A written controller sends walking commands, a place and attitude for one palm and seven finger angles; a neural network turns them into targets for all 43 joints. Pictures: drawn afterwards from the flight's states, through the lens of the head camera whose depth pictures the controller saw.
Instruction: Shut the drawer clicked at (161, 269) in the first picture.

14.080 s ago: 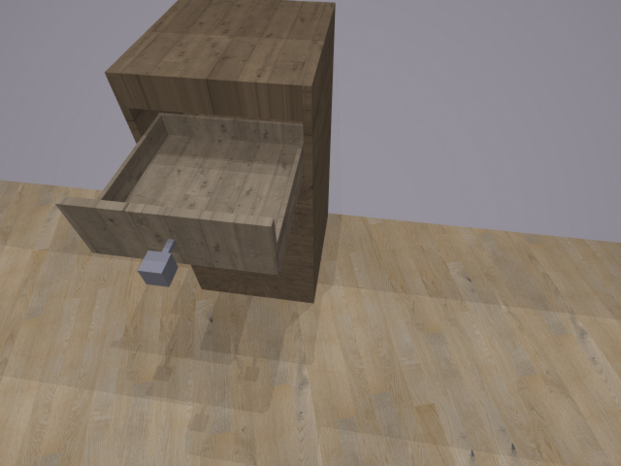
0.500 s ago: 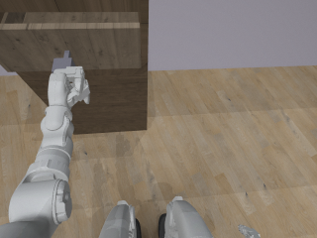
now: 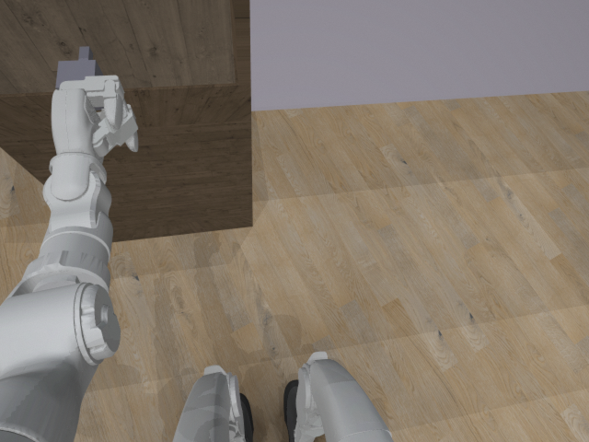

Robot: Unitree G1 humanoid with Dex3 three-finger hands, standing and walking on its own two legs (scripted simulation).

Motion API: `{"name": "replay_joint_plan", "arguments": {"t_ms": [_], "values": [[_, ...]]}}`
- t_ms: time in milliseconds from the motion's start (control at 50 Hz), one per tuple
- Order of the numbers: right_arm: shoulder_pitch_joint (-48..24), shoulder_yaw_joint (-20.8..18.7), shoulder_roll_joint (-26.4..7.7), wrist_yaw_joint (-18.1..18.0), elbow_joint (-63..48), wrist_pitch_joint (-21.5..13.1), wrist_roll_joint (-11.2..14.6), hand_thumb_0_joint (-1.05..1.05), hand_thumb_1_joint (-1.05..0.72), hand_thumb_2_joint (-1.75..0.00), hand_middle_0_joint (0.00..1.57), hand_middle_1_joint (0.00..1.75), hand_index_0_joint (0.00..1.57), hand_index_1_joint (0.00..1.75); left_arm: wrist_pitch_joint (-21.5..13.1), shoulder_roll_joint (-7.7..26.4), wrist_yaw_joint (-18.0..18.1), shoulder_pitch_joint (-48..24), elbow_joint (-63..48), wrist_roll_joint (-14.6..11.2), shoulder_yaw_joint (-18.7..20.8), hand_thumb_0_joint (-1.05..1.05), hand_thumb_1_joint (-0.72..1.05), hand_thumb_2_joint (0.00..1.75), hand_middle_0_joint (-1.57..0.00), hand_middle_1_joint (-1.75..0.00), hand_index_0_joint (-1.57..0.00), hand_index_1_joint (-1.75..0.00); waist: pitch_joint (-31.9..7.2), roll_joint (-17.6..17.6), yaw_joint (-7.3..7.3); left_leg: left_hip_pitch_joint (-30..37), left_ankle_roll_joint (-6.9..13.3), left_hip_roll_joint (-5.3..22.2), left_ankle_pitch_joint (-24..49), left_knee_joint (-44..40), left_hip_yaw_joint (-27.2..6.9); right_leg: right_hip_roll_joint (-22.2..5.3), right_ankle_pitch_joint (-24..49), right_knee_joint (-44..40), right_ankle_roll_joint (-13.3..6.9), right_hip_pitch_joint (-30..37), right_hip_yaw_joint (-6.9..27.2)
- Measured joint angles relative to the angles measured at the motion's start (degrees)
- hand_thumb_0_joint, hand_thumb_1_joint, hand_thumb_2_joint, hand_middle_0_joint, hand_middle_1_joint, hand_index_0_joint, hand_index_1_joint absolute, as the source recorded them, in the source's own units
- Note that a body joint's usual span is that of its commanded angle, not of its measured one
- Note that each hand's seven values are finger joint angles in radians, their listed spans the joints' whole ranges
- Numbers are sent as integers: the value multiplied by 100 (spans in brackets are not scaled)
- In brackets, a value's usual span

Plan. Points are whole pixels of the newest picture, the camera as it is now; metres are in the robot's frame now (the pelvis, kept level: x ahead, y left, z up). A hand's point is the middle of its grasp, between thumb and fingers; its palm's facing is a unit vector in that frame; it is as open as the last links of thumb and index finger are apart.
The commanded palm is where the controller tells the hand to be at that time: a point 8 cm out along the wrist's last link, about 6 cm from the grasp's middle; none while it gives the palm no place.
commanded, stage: push the drawer shut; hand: left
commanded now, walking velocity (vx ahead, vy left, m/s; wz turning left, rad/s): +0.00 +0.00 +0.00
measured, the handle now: (84, 73) +0.60 +0.22 +0.05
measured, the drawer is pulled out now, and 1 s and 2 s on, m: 0.00 0.00 0.00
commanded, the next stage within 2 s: pull the fist back off the drawer in 0.24 s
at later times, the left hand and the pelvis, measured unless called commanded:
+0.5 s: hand (131, 119) +0.53 +0.16 +0.04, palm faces +0.05 -1.00 -0.05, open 3.6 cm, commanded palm +0.53 +0.20 +0.05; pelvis -0.05 +0.00 -0.03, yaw +0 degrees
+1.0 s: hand (121, 125) +0.52 +0.17 +0.05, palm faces +0.06 -1.00 -0.04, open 3.3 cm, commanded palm +0.48 +0.21 +0.05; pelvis -0.02 +0.01 +0.00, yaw -1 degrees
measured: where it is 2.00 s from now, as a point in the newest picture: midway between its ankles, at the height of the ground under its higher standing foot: outside the picture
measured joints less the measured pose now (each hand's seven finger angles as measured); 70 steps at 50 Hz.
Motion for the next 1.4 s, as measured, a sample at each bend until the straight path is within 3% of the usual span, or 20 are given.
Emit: {"name": "replay_joint_plan", "arguments": {"t_ms": [200,480,720,840,920,1060,1180,1260,1400], "values": [[-133,110,3,-39,-11,-43,-37,1,-91,-90,20,30,21,30,37,250,141,-604,522,281,-53,2,90,90,-144,-160,-155,-160,3,-21,-160,-399,-10,-10,88,275,-173,-37,75,170,-33,-286,-194],[-57,293,-82,-128,2,-369,-24,1,-91,-90,20,30,21,30,323,819,264,-1293,954,406,-129,2,90,90,-145,-160,-156,-160,65,-22,-464,-988,0,12,314,554,-222,-10,295,408,-26,-842,-236],[182,278,-103,-82,23,-402,-24,1,-91,-90,20,30,21,30,587,875,197,-1330,819,410,-43,2,90,90,-141,-160,-156,-160,104,36,-435,-1068,25,27,362,569,-165,55,378,426,-9,-954,-139],[181,209,-86,-42,-11,-346,3,1,-91,-90,20,30,21,30,640,683,140,-957,442,264,-5,2,90,90,-140,-160,-154,-160,78,54,-323,-860,48,39,307,438,-74,90,352,325,4,-797,-30],[144,143,-66,-9,-62,-275,33,1,-91,-90,20,30,21,30,668,469,165,-500,72,27,144,2,90,89,-140,-160,-150,-160,35,66,-205,-595,61,45,241,270,-1,123,307,185,18,-575,66],[38,20,-20,91,-85,-148,56,1,-91,-90,20,30,21,30,497,-25,170,348,-568,-170,-140,1,85,86,-140,-160,-143,-160,-69,53,62,-25,68,-24,87,-67,38,115,131,-93,71,-36,158],[-158,-94,16,135,-112,-38,48,1,-91,-90,20,30,21,30,341,-333,153,763,-904,-249,-336,-1,82,86,-140,-160,-141,-160,-127,-34,196,310,53,-99,-61,-214,-17,80,-58,-221,85,317,138],[-268,-231,40,168,-271,102,125,1,-91,-90,20,30,21,30,466,-579,148,1749,-2172,-467,-485,0,84,87,-140,-160,-140,-160,-98,-2,333,752,33,-97,-94,-510,20,120,-78,-523,100,743,216],[-306,-212,109,127,-451,74,377,1,-91,-90,20,30,20,30,972,-986,114,3845,-4193,-893,-1104,1,88,89,-140,-160,-140,-160,-101,-17,792,2092,-68,-237,313,-1491,5,120,210,-1529,222,2087,425]]}}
